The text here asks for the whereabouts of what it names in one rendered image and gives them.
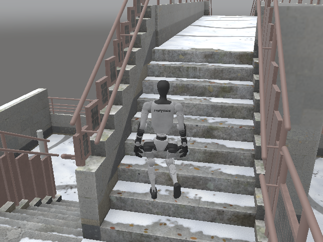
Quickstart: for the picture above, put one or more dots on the robot left forearm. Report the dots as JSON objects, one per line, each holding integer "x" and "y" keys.
{"x": 139, "y": 136}

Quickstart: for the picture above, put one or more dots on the robot left hand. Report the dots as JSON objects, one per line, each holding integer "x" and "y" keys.
{"x": 137, "y": 150}

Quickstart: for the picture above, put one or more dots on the right robot upper arm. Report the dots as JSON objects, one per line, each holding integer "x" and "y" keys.
{"x": 180, "y": 115}

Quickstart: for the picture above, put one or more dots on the humanoid robot head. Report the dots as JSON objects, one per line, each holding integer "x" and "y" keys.
{"x": 163, "y": 88}

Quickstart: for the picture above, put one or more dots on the robot right hand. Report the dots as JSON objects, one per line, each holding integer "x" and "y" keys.
{"x": 184, "y": 150}

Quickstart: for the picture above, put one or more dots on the left robot upper arm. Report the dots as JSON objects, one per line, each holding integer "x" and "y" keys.
{"x": 144, "y": 115}

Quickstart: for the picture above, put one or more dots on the robot left thigh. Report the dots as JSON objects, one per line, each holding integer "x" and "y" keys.
{"x": 148, "y": 148}

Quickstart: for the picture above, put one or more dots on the robot right forearm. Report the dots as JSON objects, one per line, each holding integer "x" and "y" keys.
{"x": 183, "y": 136}

